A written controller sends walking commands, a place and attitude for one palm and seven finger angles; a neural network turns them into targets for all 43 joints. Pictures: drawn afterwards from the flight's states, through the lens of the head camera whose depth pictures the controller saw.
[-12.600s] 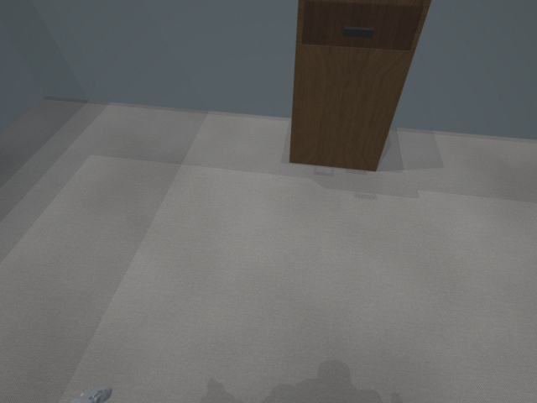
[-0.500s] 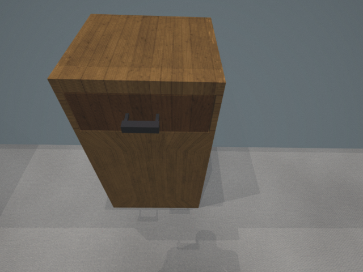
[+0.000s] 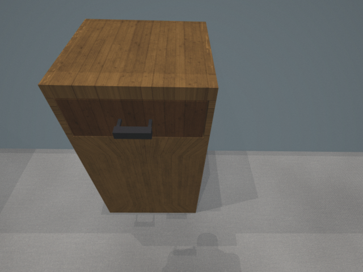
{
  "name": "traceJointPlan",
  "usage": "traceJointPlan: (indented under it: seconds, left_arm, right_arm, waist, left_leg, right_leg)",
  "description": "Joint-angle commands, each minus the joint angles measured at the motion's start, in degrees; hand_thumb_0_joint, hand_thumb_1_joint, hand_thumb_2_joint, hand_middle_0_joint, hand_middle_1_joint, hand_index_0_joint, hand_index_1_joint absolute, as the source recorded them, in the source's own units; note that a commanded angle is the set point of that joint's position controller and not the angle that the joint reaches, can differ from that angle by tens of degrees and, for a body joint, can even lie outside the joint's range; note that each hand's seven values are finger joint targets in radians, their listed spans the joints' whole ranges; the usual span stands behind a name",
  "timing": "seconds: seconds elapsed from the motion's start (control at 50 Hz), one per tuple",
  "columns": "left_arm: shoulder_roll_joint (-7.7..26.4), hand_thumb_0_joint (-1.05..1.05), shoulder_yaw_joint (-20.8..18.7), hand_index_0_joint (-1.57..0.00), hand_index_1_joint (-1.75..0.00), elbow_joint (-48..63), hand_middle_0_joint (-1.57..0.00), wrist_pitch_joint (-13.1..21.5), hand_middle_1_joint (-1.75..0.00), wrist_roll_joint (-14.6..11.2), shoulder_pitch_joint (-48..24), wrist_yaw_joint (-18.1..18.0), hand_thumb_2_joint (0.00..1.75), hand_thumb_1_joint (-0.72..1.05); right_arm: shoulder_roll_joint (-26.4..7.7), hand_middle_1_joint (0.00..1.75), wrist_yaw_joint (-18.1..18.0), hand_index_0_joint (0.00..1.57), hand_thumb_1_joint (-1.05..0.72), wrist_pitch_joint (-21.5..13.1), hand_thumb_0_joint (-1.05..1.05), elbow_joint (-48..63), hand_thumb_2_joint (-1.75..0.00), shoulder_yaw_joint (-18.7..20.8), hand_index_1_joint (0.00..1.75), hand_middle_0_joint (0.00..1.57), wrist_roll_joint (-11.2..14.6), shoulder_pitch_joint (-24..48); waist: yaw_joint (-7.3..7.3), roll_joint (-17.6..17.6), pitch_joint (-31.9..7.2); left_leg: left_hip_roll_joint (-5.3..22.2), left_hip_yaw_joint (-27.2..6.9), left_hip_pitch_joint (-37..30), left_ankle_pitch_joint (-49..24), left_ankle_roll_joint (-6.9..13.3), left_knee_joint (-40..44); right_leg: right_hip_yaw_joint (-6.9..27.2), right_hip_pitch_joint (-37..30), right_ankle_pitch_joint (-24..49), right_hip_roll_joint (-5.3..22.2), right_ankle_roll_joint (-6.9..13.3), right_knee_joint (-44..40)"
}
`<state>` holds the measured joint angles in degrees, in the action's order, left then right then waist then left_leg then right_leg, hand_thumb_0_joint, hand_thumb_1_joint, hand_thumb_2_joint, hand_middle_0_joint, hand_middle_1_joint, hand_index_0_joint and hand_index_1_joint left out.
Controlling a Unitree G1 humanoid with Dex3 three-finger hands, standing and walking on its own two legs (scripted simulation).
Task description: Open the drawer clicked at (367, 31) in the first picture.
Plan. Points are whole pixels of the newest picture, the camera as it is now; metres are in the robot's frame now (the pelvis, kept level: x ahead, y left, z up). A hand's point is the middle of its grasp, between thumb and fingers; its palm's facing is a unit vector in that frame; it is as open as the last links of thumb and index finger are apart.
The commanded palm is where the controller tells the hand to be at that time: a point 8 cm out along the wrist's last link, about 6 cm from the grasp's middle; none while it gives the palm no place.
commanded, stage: look again from close up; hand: left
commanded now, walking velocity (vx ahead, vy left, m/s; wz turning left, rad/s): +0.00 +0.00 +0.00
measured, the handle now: (134, 127) +0.52 +0.18 -0.02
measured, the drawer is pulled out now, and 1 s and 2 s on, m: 0.00 0.00 0.00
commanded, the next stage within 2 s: raise the hand with hooked fingers in 0.04 s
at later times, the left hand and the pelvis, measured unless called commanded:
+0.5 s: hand (116, 248) +0.18 +0.16 -0.05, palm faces -0.01 -0.18 -0.98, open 8.2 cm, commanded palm +0.14 +0.20 -0.02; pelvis -0.04 -0.04 -0.04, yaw -2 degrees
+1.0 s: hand (103, 227) +0.21 +0.18 +0.00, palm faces -0.01 -0.11 -0.99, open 11.2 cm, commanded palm +0.19 +0.19 +0.06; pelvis -0.03 -0.05 -0.02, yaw -1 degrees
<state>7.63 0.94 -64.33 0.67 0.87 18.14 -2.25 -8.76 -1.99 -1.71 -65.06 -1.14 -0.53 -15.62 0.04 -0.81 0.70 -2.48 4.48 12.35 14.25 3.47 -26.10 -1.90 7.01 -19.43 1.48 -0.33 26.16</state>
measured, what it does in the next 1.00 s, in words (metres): shifts its weight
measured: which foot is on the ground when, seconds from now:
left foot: down 0.00-1.00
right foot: down 0.00-1.00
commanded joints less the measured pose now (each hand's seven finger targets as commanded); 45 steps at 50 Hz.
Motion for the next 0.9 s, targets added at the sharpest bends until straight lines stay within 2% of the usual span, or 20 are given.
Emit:
traceJointPlan:
  seconds: [0.0,0.1,0.12,0.14,0.16,0.18,0.2,0.22,0.24,0.26,0.3,0.34,0.4,0.44,0.52,0.58,0.66,0.74,0.8,0.88]
  left_arm:
    - [5.4,0.00,-0.8,-0.20,-0.30,1.1,-0.20,0.6,-0.30,0.0,4.8,-0.3,0.90,0.90]
    - [5.4,0.00,-0.7,-0.20,-0.30,1.2,-0.20,0.6,-0.30,0.0,4.8,-0.3,0.90,0.90]
    - [6.9,0.00,-0.8,-0.20,-0.30,1.0,-0.20,2.1,-0.30,1.0,7.2,-2.4,0.90,0.90]
    - [23.2,0.00,1.5,-0.20,-0.32,86.7,-0.20,10.4,-0.32,8.5,-36.4,-3.5,0.89,0.88]
    - [21.1,0.00,-1.5,-0.20,-0.33,73.3,-0.20,6.9,-0.33,9.6,-13.0,-8.1,0.88,0.85]
    - [11.8,0.00,2.5,-0.21,-0.34,67.2,-0.21,-1.6,-0.34,9.3,1.2,-11.3,0.87,0.83]
    - [3.7,0.00,8.4,-0.21,-0.36,64.9,-0.21,-4.2,-0.36,12.5,3.2,-11.7,0.86,0.81]
    - [6.3,0.00,9.2,-0.21,-0.37,70.3,-0.21,-4.1,-0.37,16.9,-1.5,-12.9,0.85,0.78]
    - [11.3,0.00,6.8,-0.21,-0.39,69.4,-0.21,-4.0,-0.39,24.2,-1.9,-14.8,0.84,0.76]
    - [11.0,0.00,7.8,-0.21,-0.40,65.8,-0.21,-4.0,-0.40,30.4,1.0,-16.3,0.83,0.74]
    - [10.9,0.00,6.1,-0.22,-0.43,61.4,-0.22,-4.0,-0.43,43.6,7.2,-20.0,0.81,0.69]
    - [6.1,0.00,9.1,-0.22,-0.47,54.1,-0.22,-3.7,-0.47,52.9,15.3,-21.8,0.79,0.64]
    - [14.1,0.00,1.2,-0.22,-0.51,57.9,-0.22,0.0,-0.51,59.6,15.9,-22.9,0.76,0.57]
    - [18.8,0.00,-2.6,-0.23,-0.54,63.8,-0.23,0.9,-0.54,62.7,11.8,-25.1,0.74,0.53]
    - [20.8,0.00,-4.7,-0.23,-0.60,73.1,-0.23,-1.7,-0.60,62.3,-4.1,-29.6,0.70,0.43]
    - [23.7,0.00,-5.1,-0.24,-0.64,76.6,-0.24,-1.0,-0.64,61.4,-18.0,-30.4,0.67,0.36]
    - [21.5,0.00,-1.1,-0.25,-0.70,72.9,-0.25,-0.3,-0.70,58.0,-19.1,-26.3,0.63,0.27]
    - [21.8,0.00,-0.6,-0.25,-0.76,71.6,-0.25,-1.7,-0.76,56.3,-14.7,-20.7,0.59,0.18]
    - [23.0,0.00,-3.0,-0.26,-0.81,69.1,-0.26,-2.9,-0.81,55.2,-7.7,-17.2,0.56,0.11]
    - [26.8,0.00,-7.3,-0.26,-0.87,71.2,-0.26,-1.8,-0.87,55.2,-9.0,-15.7,0.52,0.01]
  right_arm:
    - [-5.1,0.30,-0.2,0.20,-0.90,-0.5,0.00,1.3,-0.90,0.9,0.30,0.20,0.0,-3.3]
    - [-5.0,0.30,-0.2,0.20,-0.90,-0.4,0.00,1.1,-0.90,0.8,0.30,0.20,0.1,-3.3]
    - [-7.1,0.30,0.4,0.20,-0.90,-0.6,0.00,5.8,-0.90,1.2,0.30,0.20,0.4,1.1]
    - [-15.9,0.30,-1.8,0.20,-0.90,-8.3,0.00,25.3,-0.90,2.6,0.30,0.20,3.9,-1.3]
    - [-12.3,0.30,-4.3,0.20,-0.90,-14.1,0.00,21.9,-0.90,2.0,0.30,0.20,2.4,1.6]
    - [-9.3,0.30,-4.5,0.20,-0.90,-16.0,0.00,21.3,-0.90,3.5,0.30,0.20,4.0,3.1]
    - [-8.0,0.30,-4.2,0.20,-0.90,-16.3,0.00,21.7,-0.90,3.1,0.30,0.20,4.0,2.7]
    - [-10.6,0.30,-3.2,0.20,-0.90,-16.5,0.00,25.7,-0.90,3.7,0.30,0.20,2.9,5.2]
    - [-12.8,0.30,-3.0,0.20,-0.90,-15.5,0.00,26.7,-0.90,4.0,0.30,0.20,1.3,5.1]
    - [-12.9,0.30,-2.6,0.20,-0.90,-14.1,0.00,29.1,-0.90,3.8,0.30,0.20,0.0,6.1]
    - [-12.7,0.30,-0.7,0.20,-0.90,-10.1,0.00,32.5,-0.90,5.2,0.30,0.20,-2.1,7.6]
    - [-12.4,0.30,1.6,0.20,-0.90,-5.5,0.00,35.6,-0.90,5.8,0.30,0.20,-3.1,11.6]
    - [-11.4,0.30,4.0,0.20,-0.90,-0.3,0.00,39.1,-0.90,5.0,0.30,0.20,-1.8,15.7]
    - [-10.5,0.30,4.4,0.20,-0.90,1.7,0.00,41.6,-0.90,4.6,0.30,0.20,-1.7,17.1]
    - [-9.5,0.30,2.7,0.20,-0.90,4.9,0.00,43.3,-0.90,5.0,0.30,0.20,-2.3,17.4]
    - [-9.2,0.30,1.0,0.20,-0.90,5.0,0.00,41.5,-0.90,4.6,0.30,0.20,-3.1,18.1]
    - [-9.1,0.30,-0.2,0.20,-0.90,3.6,0.00,40.1,-0.90,3.9,0.30,0.20,-2.7,18.7]
    - [-9.2,0.30,-0.3,0.20,-0.90,3.6,0.00,39.5,-0.90,3.2,0.30,0.20,-2.3,18.0]
    - [-9.4,0.30,-0.1,0.20,-0.90,4.3,0.00,39.6,-0.90,2.7,0.30,0.20,-2.0,17.7]
    - [-9.7,0.30,-0.2,0.20,-0.90,4.6,0.00,39.6,-0.90,2.7,0.30,0.20,-1.9,17.5]
  waist:
    - [0.27,0.1,2.0]
    - [0.20,-0.3,3.0]
    - [1.29,-2.8,6.0]
    - [-4.07,14.1,-21.6]
    - [-0.07,25.0,-23.2]
    - [-1.19,18.0,-14.6]
    - [-1.64,11.0,-8.4]
    - [-1.40,6.6,-4.1]
    - [-2.52,1.3,-6.0]
    - [-2.49,-3.4,-5.1]
    - [0.69,-7.6,-12.1]
    - [3.61,-15.1,-6.8]
    - [8.59,-13.4,-11.8]
    - [9.48,-5.7,-15.3]
    - [5.94,1.7,-19.5]
    - [1.73,-0.3,-19.1]
    - [0.13,0.3,-15.5]
    - [2.06,0.8,-17.5]
    - [3.89,-3.7,-16.5]
    - [5.16,-4.8,-15.8]
  left_leg:
    - [8.4,-7.4,-3.0,-15.1,0.4,3.7]
    - [8.3,-7.3,-2.5,-13.7,0.2,4.1]
    - [8.2,-6.9,2.0,-23.7,-1.8,-7.8]
    - [4.1,-5.5,-16.2,-31.9,-0.2,0.4]
    - [7.3,-7.3,-25.0,-39.5,-1.9,0.9]
    - [6.9,-8.2,-15.9,-33.0,-3.6,4.4]
    - [7.1,-7.6,-9.5,-29.1,-2.2,2.7]
    - [6.0,-7.7,-3.1,-20.4,-2.0,-0.5]
    - [4.6,-7.2,1.3,-12.0,-1.6,-3.8]
    - [3.3,-7.2,4.9,-8.9,-1.0,-7.1]
    - [2.1,-5.9,7.8,-12.5,-1.6,-11.6]
    - [1.2,-4.8,17.3,-5.3,-2.1,-13.7]
    - [-0.4,-3.0,25.0,-3.2,-2.6,-15.9]
    - [-1.2,-2.2,23.7,-3.3,-2.5,-16.8]
    - [-1.6,-2.6,18.7,-2.5,-1.6,-19.2]
    - [-1.4,-3.8,17.9,-0.5,-1.0,-22.5]
    - [-1.1,-4.3,17.6,1.1,-0.6,-21.8]
    - [-0.8,-4.4,15.2,-2.4,-0.9,-17.9]
    - [-0.9,-4.2,16.6,-4.3,-1.3,-15.0]
    - [-1.0,-3.9,16.5,-4.5,-1.4,-12.4]
  right_leg:
    - [3.9,3.9,13.2,4.7,2.1,-3.8]
    - [4.2,4.0,13.1,4.6,2.2,-4.3]
    - [6.9,7.0,33.2,6.2,0.8,-5.2]
    - [6.0,7.4,30.4,0.2,3.2,2.9]
    - [0.2,12.4,10.5,-0.8,3.4,9.5]
    - [-1.6,17.8,-0.5,-2.1,2.1,14.2]
    - [-1.7,18.5,-0.5,-1.6,1.7,12.9]
    - [-1.6,19.4,1.3,-1.3,2.1,8.7]
    - [-0.9,20.7,4.2,-2.1,2.8,6.2]
    - [-0.4,23.3,4.4,-2.5,3.2,5.9]
    - [0.9,24.0,7.1,-3.7,3.5,10.0]
    - [3.6,27.7,4.2,-3.7,4.0,11.4]
    - [9.6,20.5,12.2,-1.7,4.4,14.3]
    - [11.1,19.4,12.2,-1.5,4.4,15.2]
    - [13.0,21.5,9.7,-1.7,3.9,14.0]
    - [15.5,24.4,6.6,-1.1,3.0,12.0]
    - [15.3,23.1,6.5,-0.1,1.9,8.7]
    - [13.8,17.0,14.9,0.2,1.0,8.2]
    - [12.8,11.0,24.3,0.7,0.0,8.5]
    - [12.2,7.7,25.9,0.8,0.0,8.1]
